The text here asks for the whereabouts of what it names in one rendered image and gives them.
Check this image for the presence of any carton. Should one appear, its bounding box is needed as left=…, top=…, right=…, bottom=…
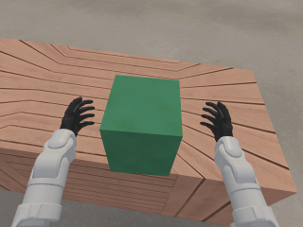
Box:
left=99, top=75, right=183, bottom=177

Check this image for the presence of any left robot forearm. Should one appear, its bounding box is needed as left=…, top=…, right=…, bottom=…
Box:
left=11, top=129, right=77, bottom=227

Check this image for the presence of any left robot hand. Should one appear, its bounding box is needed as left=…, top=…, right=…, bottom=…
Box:
left=60, top=96, right=95, bottom=137

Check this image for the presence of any right robot forearm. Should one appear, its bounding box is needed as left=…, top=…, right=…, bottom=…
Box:
left=214, top=136, right=279, bottom=227

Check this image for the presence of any pedestal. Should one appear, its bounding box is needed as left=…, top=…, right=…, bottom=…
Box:
left=0, top=38, right=297, bottom=226

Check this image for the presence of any right robot hand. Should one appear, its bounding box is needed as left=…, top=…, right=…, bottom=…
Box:
left=200, top=101, right=233, bottom=143

